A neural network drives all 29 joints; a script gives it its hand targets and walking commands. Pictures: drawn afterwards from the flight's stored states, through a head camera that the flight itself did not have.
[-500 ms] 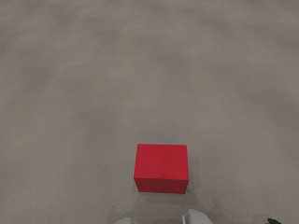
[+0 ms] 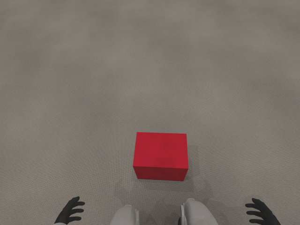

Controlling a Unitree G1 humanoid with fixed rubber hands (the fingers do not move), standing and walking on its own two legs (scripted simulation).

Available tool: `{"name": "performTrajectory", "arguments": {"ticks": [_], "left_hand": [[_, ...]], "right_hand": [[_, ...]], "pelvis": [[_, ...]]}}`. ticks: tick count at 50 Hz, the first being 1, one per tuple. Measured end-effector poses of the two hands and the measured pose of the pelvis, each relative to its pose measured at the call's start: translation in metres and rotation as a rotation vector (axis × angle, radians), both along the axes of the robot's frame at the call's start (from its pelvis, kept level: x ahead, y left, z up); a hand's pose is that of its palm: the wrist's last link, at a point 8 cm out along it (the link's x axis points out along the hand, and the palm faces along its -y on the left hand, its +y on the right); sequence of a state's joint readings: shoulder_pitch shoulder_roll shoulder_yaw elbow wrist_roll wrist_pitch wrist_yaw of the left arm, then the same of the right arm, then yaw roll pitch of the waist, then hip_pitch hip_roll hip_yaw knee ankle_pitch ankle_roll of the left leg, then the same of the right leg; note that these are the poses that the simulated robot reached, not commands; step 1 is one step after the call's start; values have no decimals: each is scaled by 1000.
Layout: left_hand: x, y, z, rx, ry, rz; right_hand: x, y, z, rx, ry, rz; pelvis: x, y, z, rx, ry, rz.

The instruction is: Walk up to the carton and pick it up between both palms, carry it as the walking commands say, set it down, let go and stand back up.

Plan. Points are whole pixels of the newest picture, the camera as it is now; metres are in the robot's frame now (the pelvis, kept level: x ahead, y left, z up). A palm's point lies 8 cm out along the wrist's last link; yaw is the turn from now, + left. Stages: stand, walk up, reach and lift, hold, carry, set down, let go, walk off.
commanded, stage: reach and lift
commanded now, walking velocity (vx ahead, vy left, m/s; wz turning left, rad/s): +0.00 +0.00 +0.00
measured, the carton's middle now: (160, 157) +0.51 -0.02 -0.60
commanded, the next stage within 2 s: none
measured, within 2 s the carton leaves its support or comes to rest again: neither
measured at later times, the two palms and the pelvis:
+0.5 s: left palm (78, 193) +0.23 +0.25 -0.13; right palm (255, 188) +0.22 -0.28 -0.13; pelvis +0.02 -0.01 -0.01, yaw +1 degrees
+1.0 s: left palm (92, 146) +0.39 +0.24 -0.14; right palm (230, 142) +0.38 -0.26 -0.14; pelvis -0.02 -0.01 -0.04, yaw +1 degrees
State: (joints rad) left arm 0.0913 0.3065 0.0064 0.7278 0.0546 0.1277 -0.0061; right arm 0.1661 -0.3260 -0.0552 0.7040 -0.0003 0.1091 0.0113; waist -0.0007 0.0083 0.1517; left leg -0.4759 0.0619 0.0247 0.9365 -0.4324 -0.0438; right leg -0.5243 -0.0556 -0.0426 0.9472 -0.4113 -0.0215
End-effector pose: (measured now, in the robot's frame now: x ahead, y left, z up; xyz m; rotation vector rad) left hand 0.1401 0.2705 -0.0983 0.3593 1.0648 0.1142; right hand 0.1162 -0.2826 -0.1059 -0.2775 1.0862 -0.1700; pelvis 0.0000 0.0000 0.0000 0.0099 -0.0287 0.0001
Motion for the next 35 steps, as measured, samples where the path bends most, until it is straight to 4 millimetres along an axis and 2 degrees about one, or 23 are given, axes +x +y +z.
{"name": "performTrajectory", "arguments": {"ticks": [5,8,11,16,20,23,29,35], "left_hand": [[55,-16,4,-9,-75,-39],[75,-18,6,-5,-96,-51],[83,-17,3,6,-85,-50],[76,-15,-9,9,-40,-32],[73,-15,-19,9,-20,-31],[78,-16,-24,10,-26,-41],[110,-18,-29,6,-90,-58],[157,-16,-21,2,-170,-69]], "right_hand": [[38,11,1,36,-59,1],[55,7,1,28,-66,5],[66,-2,0,9,-52,13],[78,-12,-5,-12,-29,27],[88,-11,-10,-6,-36,39],[96,-6,-18,6,-43,47],[125,5,-28,26,-99,71],[167,16,-26,33,-169,97]], "pelvis": [[2,-4,0,4,15,1],[7,-5,0,5,43,0],[13,-7,-1,6,81,1],[23,-10,-2,10,185,3],[26,-13,-6,15,273,5],[23,-14,-9,16,315,6],[10,-14,-19,15,360,8],[-4,-13,-25,13,395,9]]}}
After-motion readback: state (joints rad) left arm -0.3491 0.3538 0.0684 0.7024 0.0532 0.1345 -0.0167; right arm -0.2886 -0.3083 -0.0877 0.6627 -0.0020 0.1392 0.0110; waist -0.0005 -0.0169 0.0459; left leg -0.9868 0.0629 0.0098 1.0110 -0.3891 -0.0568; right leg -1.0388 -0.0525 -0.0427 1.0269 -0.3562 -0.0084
